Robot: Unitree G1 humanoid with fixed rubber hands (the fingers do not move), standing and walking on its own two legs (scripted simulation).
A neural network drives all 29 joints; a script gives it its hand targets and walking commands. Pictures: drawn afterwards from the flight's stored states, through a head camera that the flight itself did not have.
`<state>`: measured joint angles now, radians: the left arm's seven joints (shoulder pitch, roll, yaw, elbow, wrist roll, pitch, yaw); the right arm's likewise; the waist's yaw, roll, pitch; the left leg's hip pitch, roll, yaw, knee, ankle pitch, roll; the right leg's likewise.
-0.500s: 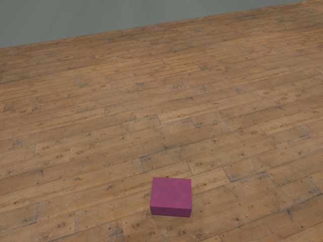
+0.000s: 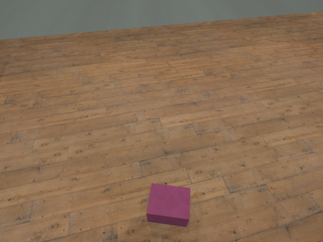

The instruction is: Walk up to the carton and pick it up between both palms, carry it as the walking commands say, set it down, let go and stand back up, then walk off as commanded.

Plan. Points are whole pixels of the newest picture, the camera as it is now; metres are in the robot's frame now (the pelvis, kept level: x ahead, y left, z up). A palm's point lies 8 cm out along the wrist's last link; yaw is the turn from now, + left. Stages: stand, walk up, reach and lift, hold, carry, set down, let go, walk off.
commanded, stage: walk up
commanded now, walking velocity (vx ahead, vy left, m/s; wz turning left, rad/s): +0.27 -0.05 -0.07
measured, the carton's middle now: (168, 204) +0.46 -0.03 -0.71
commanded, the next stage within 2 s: none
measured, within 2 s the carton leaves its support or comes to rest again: neither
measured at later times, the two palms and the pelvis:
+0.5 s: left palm (94, 231) +0.19 +0.20 -0.15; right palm out of the picture +0.05 -0.23 -0.16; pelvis +0.10 -0.02 -0.02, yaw -1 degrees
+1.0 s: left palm out of the picture +0.08 +0.24 -0.15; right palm out of the picture +0.08 -0.24 -0.12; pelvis +0.06 +0.00 +0.00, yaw -1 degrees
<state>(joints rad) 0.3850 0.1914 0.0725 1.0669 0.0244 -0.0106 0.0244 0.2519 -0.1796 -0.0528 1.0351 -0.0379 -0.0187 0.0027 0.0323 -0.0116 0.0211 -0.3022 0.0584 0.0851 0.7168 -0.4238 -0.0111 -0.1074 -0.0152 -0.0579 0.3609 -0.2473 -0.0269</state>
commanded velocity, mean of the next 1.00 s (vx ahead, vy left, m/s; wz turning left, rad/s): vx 0.03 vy -0.04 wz -0.01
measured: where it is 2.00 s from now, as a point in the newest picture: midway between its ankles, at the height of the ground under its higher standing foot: outside the picture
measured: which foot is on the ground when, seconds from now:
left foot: up 0.00-0.06, down 0.08-0.42, up 0.44-0.76, down 0.78-1.00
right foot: down 0.00-0.08, up 0.10-0.38, down 0.40-0.78, up 0.80-1.00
